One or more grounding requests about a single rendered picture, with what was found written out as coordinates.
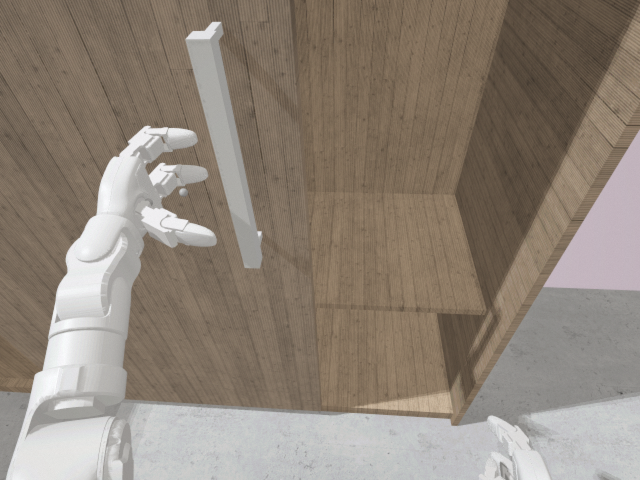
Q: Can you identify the handle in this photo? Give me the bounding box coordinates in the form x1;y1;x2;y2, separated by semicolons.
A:
185;22;263;269

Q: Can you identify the left robot upper arm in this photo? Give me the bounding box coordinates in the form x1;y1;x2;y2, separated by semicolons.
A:
12;416;134;480

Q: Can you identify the wardrobe door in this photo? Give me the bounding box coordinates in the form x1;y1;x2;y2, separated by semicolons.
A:
0;0;322;411
0;335;42;379

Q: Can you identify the left robot hand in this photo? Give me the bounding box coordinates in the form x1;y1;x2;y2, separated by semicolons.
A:
96;126;217;248

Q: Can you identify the left robot forearm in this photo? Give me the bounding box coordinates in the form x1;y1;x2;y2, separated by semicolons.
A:
6;214;144;480

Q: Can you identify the right robot hand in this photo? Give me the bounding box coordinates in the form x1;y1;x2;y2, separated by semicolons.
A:
479;415;552;480

